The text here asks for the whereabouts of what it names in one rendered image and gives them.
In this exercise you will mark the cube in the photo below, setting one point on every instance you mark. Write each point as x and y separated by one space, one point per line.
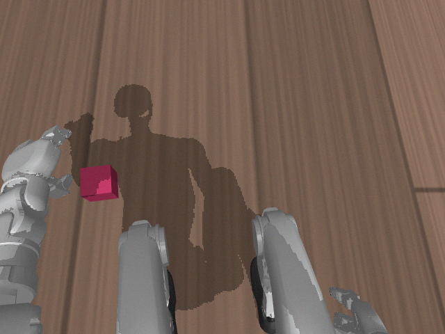
99 183

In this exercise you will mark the right robot hand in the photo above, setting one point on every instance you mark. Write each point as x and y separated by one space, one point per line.
365 320

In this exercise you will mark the right robot foot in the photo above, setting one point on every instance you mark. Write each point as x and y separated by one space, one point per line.
267 324

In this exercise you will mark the left robot arm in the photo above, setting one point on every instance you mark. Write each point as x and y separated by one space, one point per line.
23 208

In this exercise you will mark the left robot hand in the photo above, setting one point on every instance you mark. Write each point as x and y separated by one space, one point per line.
40 158

